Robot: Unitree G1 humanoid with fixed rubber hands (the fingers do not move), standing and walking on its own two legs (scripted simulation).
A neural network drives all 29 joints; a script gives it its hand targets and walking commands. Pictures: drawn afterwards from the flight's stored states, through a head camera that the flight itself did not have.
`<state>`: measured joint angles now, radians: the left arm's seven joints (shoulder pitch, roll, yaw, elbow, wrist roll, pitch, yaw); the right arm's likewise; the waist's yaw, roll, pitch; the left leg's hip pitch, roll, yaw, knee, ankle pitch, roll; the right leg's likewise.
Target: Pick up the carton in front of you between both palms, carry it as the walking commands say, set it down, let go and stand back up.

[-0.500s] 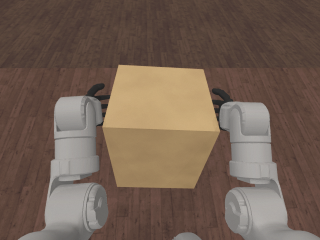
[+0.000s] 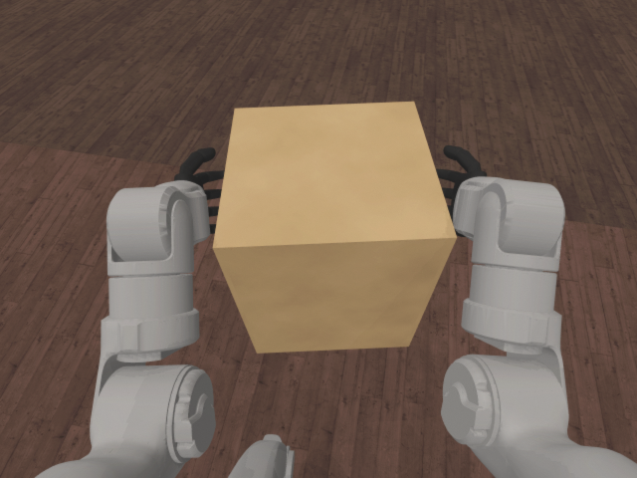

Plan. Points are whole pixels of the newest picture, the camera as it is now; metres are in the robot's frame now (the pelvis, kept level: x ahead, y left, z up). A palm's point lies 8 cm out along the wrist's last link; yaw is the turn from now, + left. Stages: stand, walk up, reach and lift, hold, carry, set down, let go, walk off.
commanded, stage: carry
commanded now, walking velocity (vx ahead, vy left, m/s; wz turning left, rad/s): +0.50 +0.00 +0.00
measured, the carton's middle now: (329, 237) +0.40 +0.04 +0.09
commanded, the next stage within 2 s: none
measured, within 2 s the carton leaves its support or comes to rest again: neither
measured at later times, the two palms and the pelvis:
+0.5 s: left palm (286, 20) +0.73 +0.14 +0.22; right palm (480, 38) +0.72 -0.16 +0.21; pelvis +0.34 +0.01 +0.03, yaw +0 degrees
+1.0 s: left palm out of the picture +1.07 +0.17 +0.25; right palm out of the picture +1.05 -0.13 +0.25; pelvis +0.68 +0.03 +0.07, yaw -1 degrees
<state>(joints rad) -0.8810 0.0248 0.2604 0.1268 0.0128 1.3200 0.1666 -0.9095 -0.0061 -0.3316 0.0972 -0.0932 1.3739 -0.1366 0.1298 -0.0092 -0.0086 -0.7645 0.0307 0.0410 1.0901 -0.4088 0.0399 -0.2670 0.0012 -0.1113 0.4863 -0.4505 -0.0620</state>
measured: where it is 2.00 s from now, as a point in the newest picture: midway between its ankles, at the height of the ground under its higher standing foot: (356, 169)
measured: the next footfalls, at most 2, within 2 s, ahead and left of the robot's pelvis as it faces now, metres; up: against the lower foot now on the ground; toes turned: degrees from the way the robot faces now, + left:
left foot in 0.10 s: +0.27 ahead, +0.12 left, +0.03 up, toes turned +5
right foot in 0.50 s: +0.53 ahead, -0.08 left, +0.07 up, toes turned -7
